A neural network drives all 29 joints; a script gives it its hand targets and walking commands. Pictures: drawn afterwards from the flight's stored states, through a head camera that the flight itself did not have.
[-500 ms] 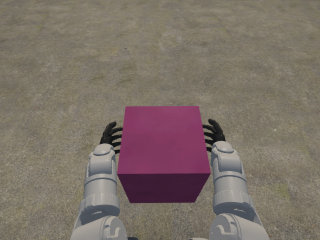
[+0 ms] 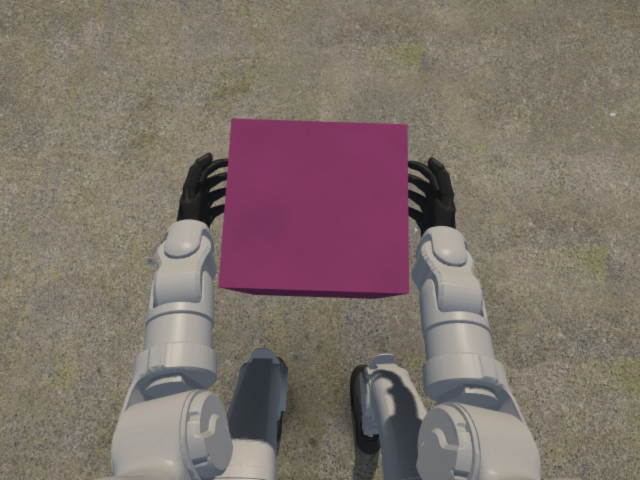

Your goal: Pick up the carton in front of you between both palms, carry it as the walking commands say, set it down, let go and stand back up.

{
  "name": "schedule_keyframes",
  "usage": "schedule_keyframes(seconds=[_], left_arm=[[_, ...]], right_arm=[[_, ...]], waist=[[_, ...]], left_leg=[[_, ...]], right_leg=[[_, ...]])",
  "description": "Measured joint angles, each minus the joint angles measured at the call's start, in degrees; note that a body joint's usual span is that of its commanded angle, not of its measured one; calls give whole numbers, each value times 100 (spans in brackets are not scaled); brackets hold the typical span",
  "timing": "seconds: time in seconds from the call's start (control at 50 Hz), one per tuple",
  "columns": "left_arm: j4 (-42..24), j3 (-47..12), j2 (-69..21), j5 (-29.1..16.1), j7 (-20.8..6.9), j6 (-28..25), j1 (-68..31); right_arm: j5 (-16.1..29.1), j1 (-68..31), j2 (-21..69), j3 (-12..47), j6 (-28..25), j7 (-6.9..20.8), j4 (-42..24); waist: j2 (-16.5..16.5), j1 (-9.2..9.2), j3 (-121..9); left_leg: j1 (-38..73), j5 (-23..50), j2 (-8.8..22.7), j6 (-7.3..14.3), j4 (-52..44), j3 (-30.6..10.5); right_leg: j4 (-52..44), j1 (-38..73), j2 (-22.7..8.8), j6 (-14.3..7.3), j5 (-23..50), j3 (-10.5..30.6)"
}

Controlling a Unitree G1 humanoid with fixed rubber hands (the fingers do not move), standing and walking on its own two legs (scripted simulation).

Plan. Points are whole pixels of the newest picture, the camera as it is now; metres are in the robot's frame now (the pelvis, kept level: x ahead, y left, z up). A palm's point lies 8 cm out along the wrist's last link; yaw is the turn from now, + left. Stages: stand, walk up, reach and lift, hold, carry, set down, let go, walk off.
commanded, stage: set down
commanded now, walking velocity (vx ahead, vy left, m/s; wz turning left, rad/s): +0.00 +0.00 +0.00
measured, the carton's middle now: (316, 225) +0.43 +0.03 -0.15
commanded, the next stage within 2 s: none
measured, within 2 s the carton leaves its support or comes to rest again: neither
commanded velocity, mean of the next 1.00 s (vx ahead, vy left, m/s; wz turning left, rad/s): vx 0.00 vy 0.00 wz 0.00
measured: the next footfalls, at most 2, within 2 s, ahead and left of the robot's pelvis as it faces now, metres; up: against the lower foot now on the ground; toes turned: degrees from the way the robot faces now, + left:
none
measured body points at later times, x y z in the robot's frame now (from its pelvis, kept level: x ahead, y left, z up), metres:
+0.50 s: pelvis -0.03 +0.01 -0.13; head +0.26 +0.04 +0.21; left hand +0.47 +0.19 -0.24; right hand +0.46 -0.11 -0.23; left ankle +0.07 +0.12 -0.62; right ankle +0.06 -0.12 -0.62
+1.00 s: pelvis -0.04 +0.01 -0.23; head +0.32 +0.05 +0.03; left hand +0.51 +0.21 -0.40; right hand +0.50 -0.09 -0.39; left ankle +0.07 +0.12 -0.62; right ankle +0.06 -0.12 -0.62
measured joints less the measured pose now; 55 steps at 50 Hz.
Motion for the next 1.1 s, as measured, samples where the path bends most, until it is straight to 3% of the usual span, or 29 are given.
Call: schedule_keyframes(seconds=[0.18,0.52,0.84,1.1], left_arm=[[286,227,142,221,-21,376,-780],[733,-29,732,-93,146,522,-2016],[1239,-328,1330,-319,214,464,-3162],[1841,-1009,1964,-910,400,330,-4116]], right_arm=[[-158,-778,-96,-396,328,25,268],[133,-1935,-500,-382,434,-212,586],[431,-2993,-899,-292,345,-423,989],[987,-3823,-1375,105,165,-694,1516]], waist=[[-39,10,-229],[-57,54,48],[-119,114,1007],[-179,190,2145]], left_leg=[[-1372,-265,-13,14,1134,-6],[-3432,-599,-49,38,2924,-24],[-4561,-768,-65,61,4213,-32],[-5022,-959,-61,86,5214,-49]], right_leg=[[1113,-1347,35,41,-273,-20],[2868,-3348,89,147,-640,-59],[4137,-4428,158,240,-846,-80],[5103,-4836,225,308,-1063,-114]])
